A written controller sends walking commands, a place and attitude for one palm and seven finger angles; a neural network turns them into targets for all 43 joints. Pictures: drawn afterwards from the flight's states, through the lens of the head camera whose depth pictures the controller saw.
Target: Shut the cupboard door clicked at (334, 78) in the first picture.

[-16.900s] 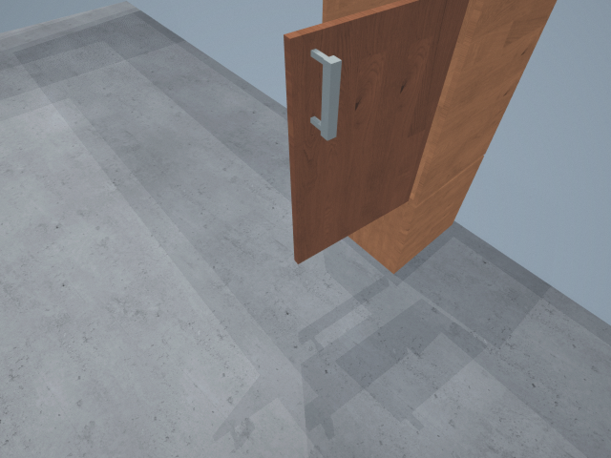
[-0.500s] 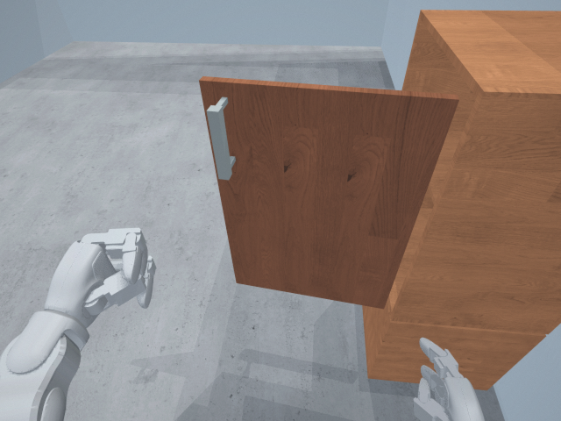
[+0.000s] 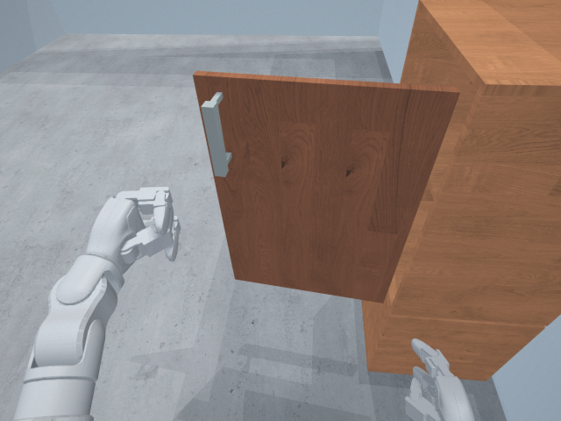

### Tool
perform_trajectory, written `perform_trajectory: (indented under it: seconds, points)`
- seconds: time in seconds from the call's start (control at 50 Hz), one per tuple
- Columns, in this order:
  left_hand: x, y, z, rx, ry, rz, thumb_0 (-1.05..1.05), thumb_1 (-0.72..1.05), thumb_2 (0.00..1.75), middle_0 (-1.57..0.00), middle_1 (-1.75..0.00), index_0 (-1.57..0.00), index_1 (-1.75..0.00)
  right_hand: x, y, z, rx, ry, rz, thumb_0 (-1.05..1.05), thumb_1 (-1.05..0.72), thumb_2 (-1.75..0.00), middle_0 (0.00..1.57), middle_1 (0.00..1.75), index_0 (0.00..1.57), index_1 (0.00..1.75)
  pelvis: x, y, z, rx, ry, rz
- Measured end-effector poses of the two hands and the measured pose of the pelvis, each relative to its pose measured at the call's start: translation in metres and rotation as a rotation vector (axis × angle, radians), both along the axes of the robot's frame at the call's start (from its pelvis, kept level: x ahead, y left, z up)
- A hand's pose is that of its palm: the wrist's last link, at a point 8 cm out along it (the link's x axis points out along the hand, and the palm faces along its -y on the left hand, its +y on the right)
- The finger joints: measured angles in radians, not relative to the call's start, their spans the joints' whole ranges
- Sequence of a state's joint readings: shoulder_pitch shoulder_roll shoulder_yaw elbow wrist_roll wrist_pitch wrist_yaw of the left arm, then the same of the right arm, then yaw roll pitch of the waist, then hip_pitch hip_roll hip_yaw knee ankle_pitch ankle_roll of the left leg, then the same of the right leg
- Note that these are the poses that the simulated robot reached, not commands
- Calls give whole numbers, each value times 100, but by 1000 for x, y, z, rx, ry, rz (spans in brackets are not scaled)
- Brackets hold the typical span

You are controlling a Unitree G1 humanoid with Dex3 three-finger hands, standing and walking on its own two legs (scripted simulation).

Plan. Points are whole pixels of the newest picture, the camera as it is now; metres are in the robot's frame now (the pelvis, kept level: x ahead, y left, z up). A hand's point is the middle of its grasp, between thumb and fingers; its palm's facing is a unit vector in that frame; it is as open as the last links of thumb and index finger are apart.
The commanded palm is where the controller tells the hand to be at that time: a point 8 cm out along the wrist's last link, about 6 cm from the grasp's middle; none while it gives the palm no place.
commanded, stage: bring the fist close to the handle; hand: left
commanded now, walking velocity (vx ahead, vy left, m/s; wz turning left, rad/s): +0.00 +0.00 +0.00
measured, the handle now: (219, 135) +0.53 +0.16 +0.16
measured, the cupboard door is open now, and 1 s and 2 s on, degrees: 84 84 75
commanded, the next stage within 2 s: push the door shut along its arc in 1.06 s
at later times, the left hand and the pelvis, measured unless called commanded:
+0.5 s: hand (212, 183) +0.40 +0.14 +0.16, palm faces -0.09 -1.00 -0.04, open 3.1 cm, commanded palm +0.39 +0.19 +0.16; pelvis +0.02 +0.00 +0.00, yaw -1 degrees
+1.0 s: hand (211, 173) +0.42 +0.15 +0.16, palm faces -0.07 -1.00 -0.02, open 3.1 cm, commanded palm +0.41 +0.20 +0.16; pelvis +0.03 -0.01 +0.00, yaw -2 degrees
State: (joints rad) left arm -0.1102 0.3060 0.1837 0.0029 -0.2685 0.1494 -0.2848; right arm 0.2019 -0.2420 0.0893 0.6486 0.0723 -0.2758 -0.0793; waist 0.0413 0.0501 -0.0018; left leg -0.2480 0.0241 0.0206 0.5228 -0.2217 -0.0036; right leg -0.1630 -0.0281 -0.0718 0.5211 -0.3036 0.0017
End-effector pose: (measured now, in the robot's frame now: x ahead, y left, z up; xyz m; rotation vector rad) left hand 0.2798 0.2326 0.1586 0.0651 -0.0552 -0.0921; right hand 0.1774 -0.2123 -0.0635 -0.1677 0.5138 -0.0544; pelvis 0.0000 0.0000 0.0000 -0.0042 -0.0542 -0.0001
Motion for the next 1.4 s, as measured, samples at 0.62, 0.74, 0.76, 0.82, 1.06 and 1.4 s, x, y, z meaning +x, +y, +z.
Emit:
perform_trajectory:
  seconds: [0.62,0.74,0.76,0.82,1.06,1.4]
  points:
    - [130,-39,5,-39,61,9,2,90,90,-130,-150,-130,-150,-26,-33,-26,-17,235,-136,1,-90,-90,20,30,21,30,21,-5,0,11,74,-27]
    - [146,-37,4,-40,67,25,2,90,90,-130,-150,-130,-150,-45,-43,-34,-20,304,-177,1,-90,-90,20,30,21,30,25,-6,0,12,90,-35]
    - [147,-36,3,-42,64,24,2,90,90,-130,-150,-130,-150,-49,-45,-35,-21,314,-183,1,-90,-90,20,30,21,30,26,-6,0,12,92,-37]
    - [144,-33,2,-43,48,23,2,90,90,-130,-150,-130,-150,-56,-50,-36,-22,336,-202,1,-90,-90,20,30,21,30,28,-7,0,14,94,-43]
    - [127,-25,-1,-39,45,23,2,90,90,-130,-150,-130,-150,-45,-50,-32,-37,306,-194,1,-90,-90,20,30,20,30,24,-6,0,7,77,-29]
    - [156,-44,5,-28,58,-32,2,90,90,-130,-150,-130,-150,-51,-36,-35,-22,299,-172,1,-90,-90,20,30,21,30,15,-1,-3,6,96,-25]
